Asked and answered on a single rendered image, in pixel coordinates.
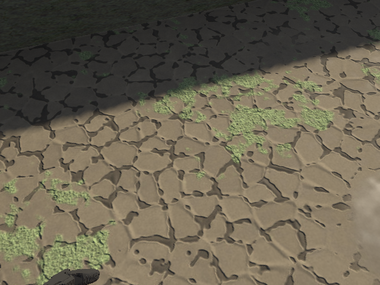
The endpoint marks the robot left hand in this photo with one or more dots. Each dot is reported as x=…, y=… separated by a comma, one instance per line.
x=74, y=277

